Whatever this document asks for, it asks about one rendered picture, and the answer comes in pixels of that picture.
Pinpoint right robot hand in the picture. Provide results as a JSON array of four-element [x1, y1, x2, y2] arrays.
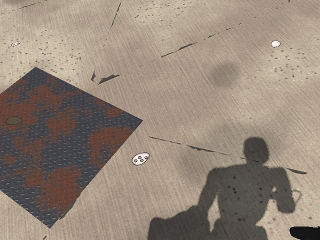
[[289, 226, 320, 240]]

